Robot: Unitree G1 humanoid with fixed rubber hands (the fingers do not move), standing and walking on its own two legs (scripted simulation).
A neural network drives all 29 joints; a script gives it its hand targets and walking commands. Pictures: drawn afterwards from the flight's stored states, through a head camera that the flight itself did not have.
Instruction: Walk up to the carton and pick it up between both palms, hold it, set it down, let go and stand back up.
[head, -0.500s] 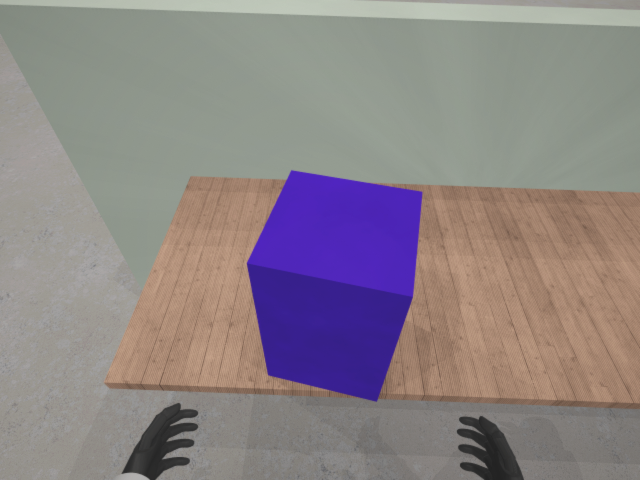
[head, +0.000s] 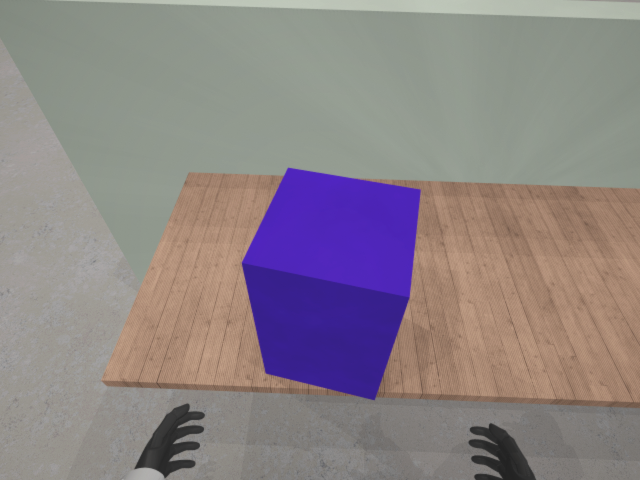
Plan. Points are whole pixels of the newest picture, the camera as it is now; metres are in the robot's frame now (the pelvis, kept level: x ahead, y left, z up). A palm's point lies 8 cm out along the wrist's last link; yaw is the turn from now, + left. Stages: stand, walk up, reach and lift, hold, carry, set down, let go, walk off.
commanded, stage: let go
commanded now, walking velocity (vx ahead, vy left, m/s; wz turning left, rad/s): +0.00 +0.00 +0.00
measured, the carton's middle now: (334, 292) +0.39 +0.01 -0.01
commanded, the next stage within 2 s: stand in 0.42 s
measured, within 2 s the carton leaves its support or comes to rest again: neither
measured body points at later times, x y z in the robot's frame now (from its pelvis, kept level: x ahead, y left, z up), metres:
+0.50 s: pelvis +0.00 +0.00 +0.00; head +0.01 +0.01 +0.45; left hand +0.17 +0.24 -0.09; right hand +0.16 -0.25 -0.10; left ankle -0.01 +0.12 -0.74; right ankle +0.00 -0.10 -0.74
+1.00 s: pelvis -0.01 +0.02 +0.00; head -0.01 +0.03 +0.45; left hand +0.06 +0.33 -0.12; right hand +0.11 -0.28 -0.11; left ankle -0.01 +0.12 -0.74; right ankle +0.00 -0.10 -0.74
